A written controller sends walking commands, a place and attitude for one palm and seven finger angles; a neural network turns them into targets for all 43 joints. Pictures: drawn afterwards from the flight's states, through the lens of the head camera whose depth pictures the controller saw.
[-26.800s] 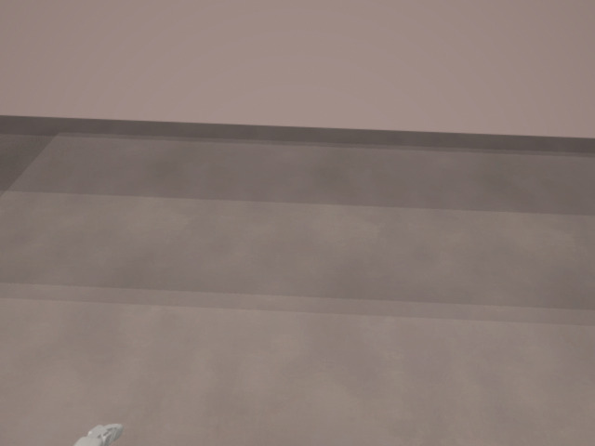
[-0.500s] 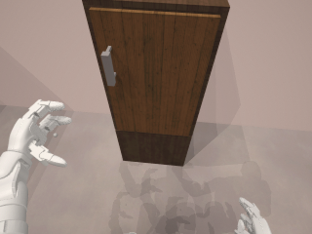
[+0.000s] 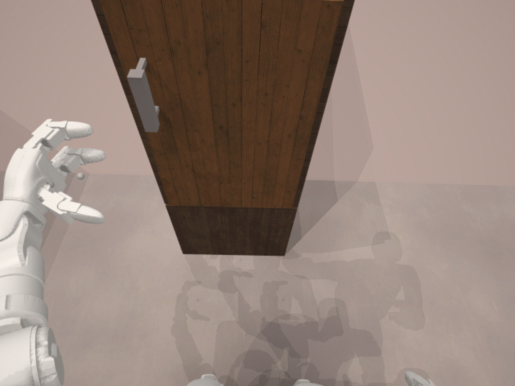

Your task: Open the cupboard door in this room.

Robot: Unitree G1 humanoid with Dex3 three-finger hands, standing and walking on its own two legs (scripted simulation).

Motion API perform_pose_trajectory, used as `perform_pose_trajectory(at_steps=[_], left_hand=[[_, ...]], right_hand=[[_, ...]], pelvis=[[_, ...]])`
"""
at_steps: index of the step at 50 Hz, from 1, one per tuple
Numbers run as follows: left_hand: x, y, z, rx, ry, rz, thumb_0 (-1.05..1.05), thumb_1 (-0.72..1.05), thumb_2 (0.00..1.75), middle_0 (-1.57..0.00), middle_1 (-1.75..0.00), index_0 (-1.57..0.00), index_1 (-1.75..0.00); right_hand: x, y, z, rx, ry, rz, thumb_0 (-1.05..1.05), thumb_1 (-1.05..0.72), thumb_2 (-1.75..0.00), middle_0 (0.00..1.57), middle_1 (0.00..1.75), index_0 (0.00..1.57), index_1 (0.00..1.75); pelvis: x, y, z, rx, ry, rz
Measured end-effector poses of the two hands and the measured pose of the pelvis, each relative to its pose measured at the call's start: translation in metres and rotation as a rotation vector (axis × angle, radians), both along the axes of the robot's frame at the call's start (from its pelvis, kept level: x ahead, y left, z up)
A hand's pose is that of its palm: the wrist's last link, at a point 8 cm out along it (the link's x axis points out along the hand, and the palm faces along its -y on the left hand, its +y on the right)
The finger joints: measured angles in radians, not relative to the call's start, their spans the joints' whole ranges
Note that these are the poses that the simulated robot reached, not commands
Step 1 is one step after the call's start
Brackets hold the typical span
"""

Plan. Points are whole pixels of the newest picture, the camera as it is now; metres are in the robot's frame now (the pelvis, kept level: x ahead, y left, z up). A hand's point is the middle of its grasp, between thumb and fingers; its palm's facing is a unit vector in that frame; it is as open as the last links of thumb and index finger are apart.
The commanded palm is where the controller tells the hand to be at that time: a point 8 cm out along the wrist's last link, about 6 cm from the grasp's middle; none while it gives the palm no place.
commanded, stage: move the hooked fingers beside the handle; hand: left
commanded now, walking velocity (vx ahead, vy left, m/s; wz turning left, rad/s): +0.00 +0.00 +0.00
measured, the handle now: (147, 95) +0.60 +0.22 +0.09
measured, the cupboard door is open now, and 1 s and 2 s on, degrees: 0 0 0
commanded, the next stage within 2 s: none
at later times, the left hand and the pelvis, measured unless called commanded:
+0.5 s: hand (94, 138) +0.47 +0.27 +0.10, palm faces -0.02 -1.00 +0.01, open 14.0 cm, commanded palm +0.46 +0.32 +0.09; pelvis +0.00 +0.01 -0.01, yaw -1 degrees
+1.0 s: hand (102, 105) +0.55 +0.28 +0.10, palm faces -0.01 -1.00 +0.01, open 14.0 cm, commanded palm +0.54 +0.32 +0.09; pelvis +0.01 +0.02 -0.02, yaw -3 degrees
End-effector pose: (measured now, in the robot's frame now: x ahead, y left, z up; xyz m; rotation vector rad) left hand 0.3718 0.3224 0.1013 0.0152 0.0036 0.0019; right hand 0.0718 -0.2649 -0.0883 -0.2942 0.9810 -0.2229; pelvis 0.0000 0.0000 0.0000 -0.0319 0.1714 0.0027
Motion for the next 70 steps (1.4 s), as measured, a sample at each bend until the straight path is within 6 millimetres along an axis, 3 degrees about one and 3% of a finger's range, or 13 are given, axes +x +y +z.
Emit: perform_pose_trajectory(at_steps=[17,36,45,54,62,70], left_hand=[[0.049,0.009,0.0,0.009,0.02,0.003,-0.01,-0.5,0.3,-0.3,-1.2,-0.3,-1.2],[0.123,0.005,-0.001,-0.01,0.024,-0.008,-0.01,-0.5,0.3,-0.3,-1.2,-0.3,-1.2],[0.147,0.011,0.0,-0.01,0.044,-0.015,-0.01,-0.5,0.3,-0.3,-1.2,-0.3,-1.2],[0.164,0.016,-0.002,-0.004,0.032,-0.014,-0.01,-0.5,0.3,-0.3,-1.2,-0.3,-1.2],[0.157,0.019,-0.014,-0.014,0.054,-0.017,-0.01,-0.5,0.3,-0.3,-1.2,-0.3,-1.2],[0.15,0.015,-0.003,-0.024,0.012,-0.009,-0.01,-0.5,0.3,-0.3,-1.2,-0.3,-1.2]], right_hand=[[-0.028,0.0,-0.005,-0.019,0.123,-0.052,0.0,-0.9,-0.9,0.21,0.3,0.2,0.3],[-0.097,0.006,-0.008,-0.049,0.366,-0.166,0.0,-0.9,-0.9,0.21,0.3,0.2,0.3],[-0.119,0.017,-0.005,-0.038,0.475,-0.208,0.0,-0.9,-0.9,0.21,0.3,0.2,0.3],[-0.122,0.025,-0.003,-0.037,0.512,-0.226,0.0,-0.9,-0.9,0.21,0.3,0.2,0.3],[-0.112,0.029,-0.003,-0.019,0.505,-0.216,0.0,-0.9,-0.9,0.21,0.3,0.2,0.3],[-0.094,0.026,-0.006,-0.015,0.463,-0.188,0.0,-0.9,-0.9,0.21,0.3,0.2,0.3]], pelvis=[[0.0,0.004,-0.006,-0.011,0.062,-0.006],[0.002,0.012,-0.017,-0.029,0.164,-0.023],[0.008,0.016,-0.019,-0.04,0.202,-0.03],[0.013,0.02,-0.02,-0.049,0.234,-0.035],[0.019,0.022,-0.019,-0.052,0.228,-0.036],[0.019,0.02,-0.017,-0.056,0.208,-0.023]])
